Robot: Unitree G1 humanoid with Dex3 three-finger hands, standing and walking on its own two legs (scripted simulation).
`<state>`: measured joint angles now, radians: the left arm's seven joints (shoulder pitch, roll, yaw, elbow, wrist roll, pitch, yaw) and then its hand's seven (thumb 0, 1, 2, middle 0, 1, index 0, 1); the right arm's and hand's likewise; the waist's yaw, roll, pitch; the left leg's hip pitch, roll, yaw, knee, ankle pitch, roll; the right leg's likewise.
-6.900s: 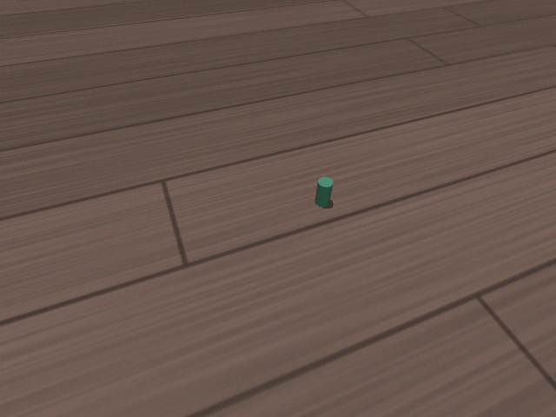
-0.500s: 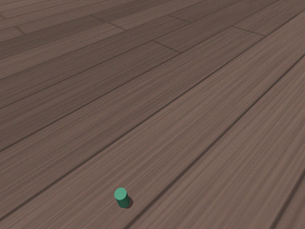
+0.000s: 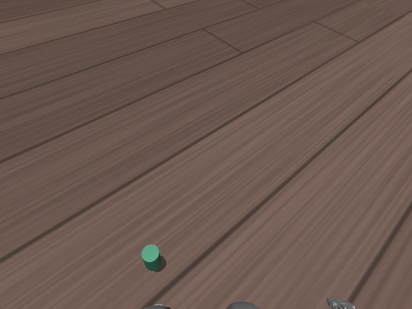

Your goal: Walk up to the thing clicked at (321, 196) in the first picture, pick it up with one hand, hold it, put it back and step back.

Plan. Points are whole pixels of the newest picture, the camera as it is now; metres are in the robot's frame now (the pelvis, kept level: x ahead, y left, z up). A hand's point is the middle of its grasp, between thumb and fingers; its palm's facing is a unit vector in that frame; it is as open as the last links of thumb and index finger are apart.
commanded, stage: walk up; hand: left
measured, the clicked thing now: (151, 258) +0.42 +0.18 -0.70
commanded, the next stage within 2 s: stand in 1.16 s
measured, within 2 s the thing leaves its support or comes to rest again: neither
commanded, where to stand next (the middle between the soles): +0.06 -0.01 m, yaw -3 degrees
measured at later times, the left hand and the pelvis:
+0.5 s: hand out of the picture +0.08 +0.25 -0.13, palm faces +0.00 -0.91 -0.42, open 7.4 cm; pelvis +0.06 -0.02 +0.00, yaw +0 degrees
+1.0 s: hand (78, 301) +0.17 +0.25 -0.14, palm faces -0.04 -0.93 -0.36, open 7.4 cm; pelvis +0.07 -0.01 +0.01, yaw -2 degrees
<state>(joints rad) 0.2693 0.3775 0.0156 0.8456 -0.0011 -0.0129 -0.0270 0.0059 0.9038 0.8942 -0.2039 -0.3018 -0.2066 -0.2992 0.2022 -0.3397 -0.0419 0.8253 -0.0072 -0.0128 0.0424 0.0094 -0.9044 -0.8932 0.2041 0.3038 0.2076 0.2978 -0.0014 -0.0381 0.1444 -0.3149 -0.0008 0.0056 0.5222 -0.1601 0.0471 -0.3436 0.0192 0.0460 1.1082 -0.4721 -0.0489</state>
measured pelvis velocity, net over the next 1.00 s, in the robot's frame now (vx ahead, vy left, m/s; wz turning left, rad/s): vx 0.07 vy -0.01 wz -0.03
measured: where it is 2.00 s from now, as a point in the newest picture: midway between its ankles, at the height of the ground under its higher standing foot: outside the picture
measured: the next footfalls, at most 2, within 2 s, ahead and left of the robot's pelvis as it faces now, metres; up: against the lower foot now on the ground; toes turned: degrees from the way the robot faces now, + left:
right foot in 0.20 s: +0.10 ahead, -0.14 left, +0.00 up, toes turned -3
left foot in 0.52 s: +0.11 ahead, +0.13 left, +0.00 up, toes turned -1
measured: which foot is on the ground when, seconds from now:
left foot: down 0.00-0.24, up 0.26-0.50, down 0.52-1.00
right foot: up 0.00-0.18, down 0.20-1.00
